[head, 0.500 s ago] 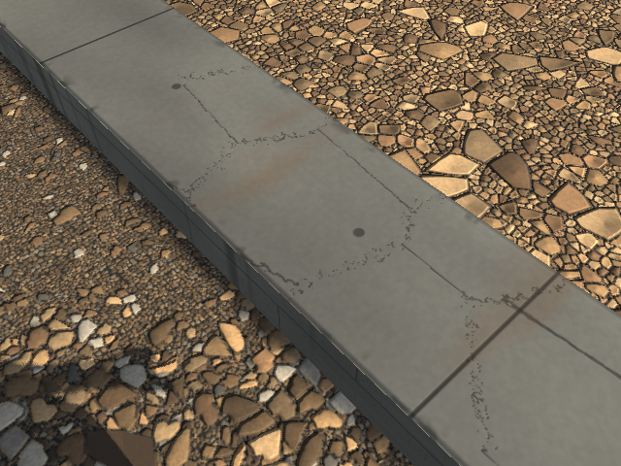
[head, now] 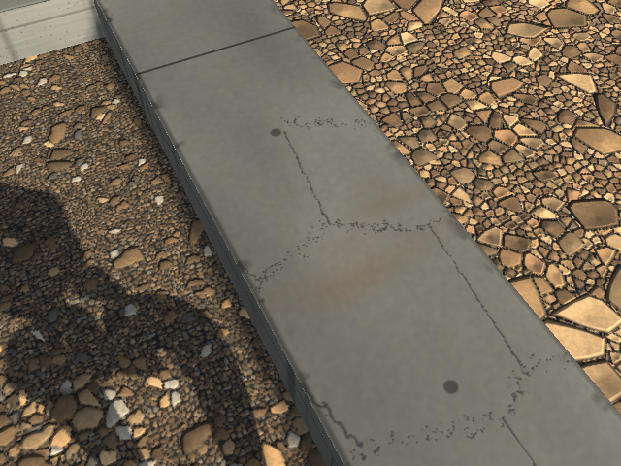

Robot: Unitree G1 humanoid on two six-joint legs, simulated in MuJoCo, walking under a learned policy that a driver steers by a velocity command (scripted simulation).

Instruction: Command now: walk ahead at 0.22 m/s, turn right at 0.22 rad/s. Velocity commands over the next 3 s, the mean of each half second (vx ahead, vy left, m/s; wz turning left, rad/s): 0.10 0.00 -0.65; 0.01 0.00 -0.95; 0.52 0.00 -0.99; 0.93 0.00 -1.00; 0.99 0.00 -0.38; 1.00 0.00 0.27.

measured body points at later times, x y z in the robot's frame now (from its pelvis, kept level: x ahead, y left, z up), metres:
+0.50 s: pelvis +0.24 -0.05 +0.11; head +0.29 -0.05 +0.56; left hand +0.36 +0.21 -0.02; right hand +0.50 -0.31 +0.13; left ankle +0.32 +0.06 -0.55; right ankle +0.20 -0.10 -0.57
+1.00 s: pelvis +0.39 -0.14 +0.06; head +0.41 -0.18 +0.51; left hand +0.69 -0.09 -0.02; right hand +0.31 -0.44 -0.04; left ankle +0.42 +0.07 -0.45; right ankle +0.38 -0.22 -0.57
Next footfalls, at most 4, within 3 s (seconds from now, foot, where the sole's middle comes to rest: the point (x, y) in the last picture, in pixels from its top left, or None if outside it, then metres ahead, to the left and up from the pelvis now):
0.14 right None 0.24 -0.10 -0.61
0.62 left None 0.37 0.11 -0.78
0.88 right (442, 439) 0.42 -0.24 -0.60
1.40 left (458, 298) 0.70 -0.33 -0.60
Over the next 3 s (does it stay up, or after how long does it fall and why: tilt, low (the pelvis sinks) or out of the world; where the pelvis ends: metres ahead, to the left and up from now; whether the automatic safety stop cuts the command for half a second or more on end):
stays up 0.33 -1.69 0.17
